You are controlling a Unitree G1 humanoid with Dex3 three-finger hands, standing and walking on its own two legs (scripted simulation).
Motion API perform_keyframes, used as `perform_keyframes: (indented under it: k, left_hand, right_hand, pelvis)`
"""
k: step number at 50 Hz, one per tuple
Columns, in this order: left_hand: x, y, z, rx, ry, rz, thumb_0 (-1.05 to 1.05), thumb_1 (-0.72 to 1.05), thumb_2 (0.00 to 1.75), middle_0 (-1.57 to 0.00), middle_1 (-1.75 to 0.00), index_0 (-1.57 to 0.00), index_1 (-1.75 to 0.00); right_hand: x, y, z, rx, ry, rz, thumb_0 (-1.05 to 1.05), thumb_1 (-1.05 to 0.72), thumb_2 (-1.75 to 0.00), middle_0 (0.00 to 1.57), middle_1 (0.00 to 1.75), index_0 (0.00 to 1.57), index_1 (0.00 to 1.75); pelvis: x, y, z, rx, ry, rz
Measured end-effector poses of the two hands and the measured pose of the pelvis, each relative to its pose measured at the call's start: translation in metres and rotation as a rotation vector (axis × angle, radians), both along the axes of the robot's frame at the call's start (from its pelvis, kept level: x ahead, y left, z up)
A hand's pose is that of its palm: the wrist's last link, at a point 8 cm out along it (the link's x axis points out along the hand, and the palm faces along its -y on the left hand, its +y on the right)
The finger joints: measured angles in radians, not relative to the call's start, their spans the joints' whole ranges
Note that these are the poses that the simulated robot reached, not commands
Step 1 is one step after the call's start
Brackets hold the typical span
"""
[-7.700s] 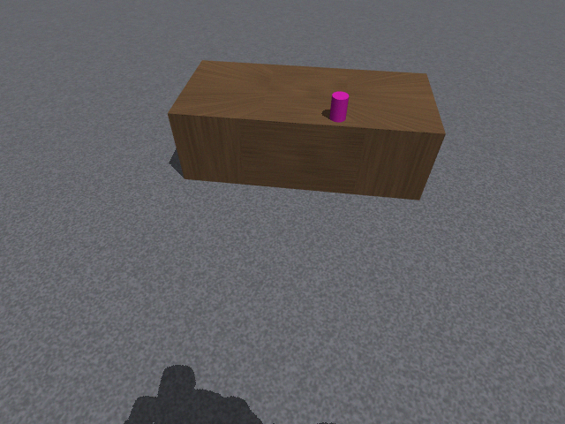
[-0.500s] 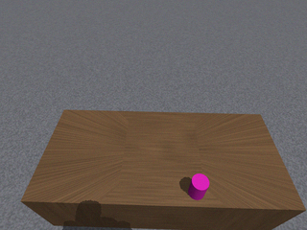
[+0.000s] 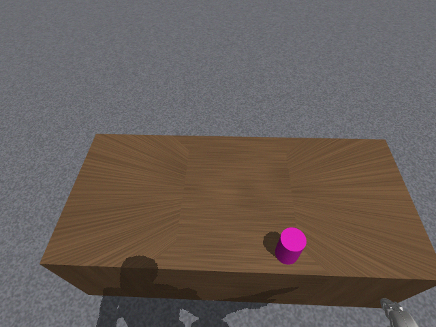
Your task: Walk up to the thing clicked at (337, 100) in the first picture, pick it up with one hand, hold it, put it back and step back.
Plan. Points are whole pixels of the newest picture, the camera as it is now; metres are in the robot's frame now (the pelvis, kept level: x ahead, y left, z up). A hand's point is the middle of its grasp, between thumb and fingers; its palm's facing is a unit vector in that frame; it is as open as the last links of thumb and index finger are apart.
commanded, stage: go down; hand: right
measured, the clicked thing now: (289, 246) +0.41 -0.18 -0.33
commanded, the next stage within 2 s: none
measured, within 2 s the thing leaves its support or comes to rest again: neither
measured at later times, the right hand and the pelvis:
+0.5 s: hand out of the picture +0.17 -0.28 -0.14, palm faces +0.06 +0.94 -0.33, open 17.4 cm; pelvis +0.02 -0.02 -0.02, yaw -1 degrees
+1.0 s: hand out of the picture +0.16 -0.28 -0.13, palm faces +0.09 +0.94 -0.33, open 17.5 cm; pelvis +0.02 -0.01 -0.05, yaw -2 degrees
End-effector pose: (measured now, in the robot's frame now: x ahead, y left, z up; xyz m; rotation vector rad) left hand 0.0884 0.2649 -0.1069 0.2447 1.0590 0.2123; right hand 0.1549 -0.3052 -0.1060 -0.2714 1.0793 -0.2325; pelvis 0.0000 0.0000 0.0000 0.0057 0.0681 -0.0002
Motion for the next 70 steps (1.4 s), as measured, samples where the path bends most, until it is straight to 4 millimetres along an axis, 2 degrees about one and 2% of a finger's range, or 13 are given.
perform_keyframes:
  k: [6, 12, 21, 28, 35, 47, 62, 66, 70]
  left_hand:
    - [0.007, -0.012, 0.0, -0.021, -0.058, 0.002, 0.01, 0.91, 0.9, -0.22, -0.31, -0.22, -0.31]
    - [0.025, -0.018, 0.0, -0.011, -0.111, -0.028, 0.01, 0.91, 0.89, -0.22, -0.3, -0.22, -0.31]
    - [0.052, -0.024, -0.001, 0.028, -0.174, -0.071, 0.01, 0.91, 0.9, -0.21, -0.3, -0.21, -0.31]
    - [0.068, -0.03, -0.002, 0.037, -0.229, -0.068, 0.01, 0.9, 0.9, -0.2, -0.3, -0.2, -0.31]
    - [0.075, -0.034, -0.005, 0.035, -0.267, -0.07, 0.01, 0.9, 0.9, -0.2, -0.3, -0.2, -0.3]
    - [0.077, -0.035, -0.01, 0.05, -0.311, -0.076, 0.01, 0.9, 0.9, -0.2, -0.3, -0.2, -0.3]
    - [0.072, -0.033, -0.007, 0.087, -0.379, -0.075, 0.01, 0.9, 0.89, -0.2, -0.3, -0.2, -0.3]
    - [0.069, -0.033, -0.008, 0.094, -0.384, -0.083, 0.01, 0.9, 0.89, -0.2, -0.3, -0.2, -0.3]
    - [0.064, -0.034, -0.009, 0.1, -0.38, -0.094, 0.01, 0.9, 0.89, -0.21, -0.3, -0.21, -0.3]
  right_hand:
    - [0.0, -0.008, 0.007, -0.006, 0.038, 0.006, 0.0, -0.08, -0.23, 0.07, 0.06, 0.07, 0.05]
    - [-0.01, -0.009, 0.002, 0.012, 0.069, -0.001, 0.0, 0.24, -0.13, 0.05, 0.05, 0.05, 0.05]
    - [-0.007, -0.015, 0.0, 0.0, 0.021, -0.019, 0.0, 0.47, -0.08, 0.04, 0.06, 0.04, 0.05]
    - [0.0, -0.017, 0.003, 0.004, 0.005, -0.008, -0.01, 0.53, -0.06, 0.04, 0.05, 0.04, 0.05]
    - [0.001, -0.017, 0.005, 0.005, 0.001, -0.009, -0.01, 0.54, -0.06, 0.04, 0.05, 0.04, 0.05]
    - [-0.011, -0.02, 0.008, 0.001, -0.018, -0.022, -0.01, 0.55, -0.06, 0.04, 0.06, 0.04, 0.05]
    - [-0.023, -0.027, 0.016, 0.005, -0.062, -0.02, -0.01, 0.53, -0.07, 0.03, 0.06, 0.04, 0.05]
    - [-0.016, -0.033, 0.022, -0.004, -0.108, -0.031, -0.01, 0.53, -0.07, 0.04, 0.06, 0.05, 0.05]
    - [0.005, -0.045, 0.033, -0.012, -0.197, -0.043, -0.01, 0.52, -0.07, 0.04, 0.06, 0.05, 0.05]
  pelvis:
    - [0.003, -0.005, -0.002, 0.008, 0.01, 0.002]
    - [0.006, -0.01, -0.007, 0.011, 0.027, -0.003]
    - [0.014, -0.014, -0.017, 0.022, 0.057, -0.019]
    - [0.021, -0.017, -0.024, 0.034, 0.073, -0.026]
    - [0.023, -0.017, -0.031, 0.041, 0.088, -0.031]
    - [0.019, -0.015, -0.043, 0.049, 0.117, -0.042]
    - [0.009, -0.014, -0.05, 0.055, 0.114, -0.048]
    - [0.005, -0.013, -0.051, 0.055, 0.108, -0.051]
    - [0.0, -0.012, -0.051, 0.055, 0.098, -0.054]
